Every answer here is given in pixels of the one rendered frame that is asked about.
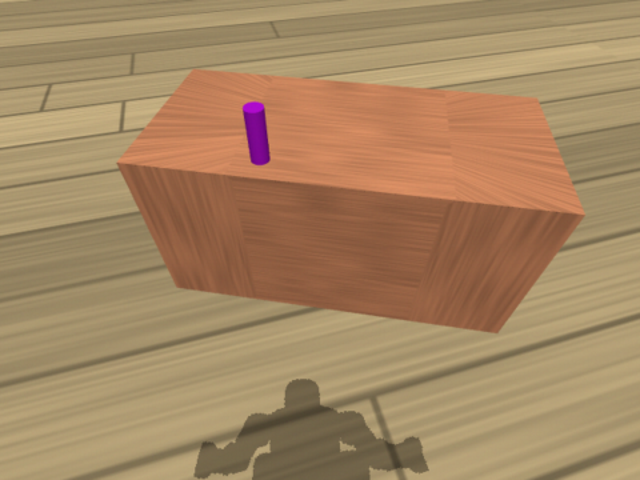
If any can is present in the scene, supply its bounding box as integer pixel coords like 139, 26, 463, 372
243, 102, 270, 165

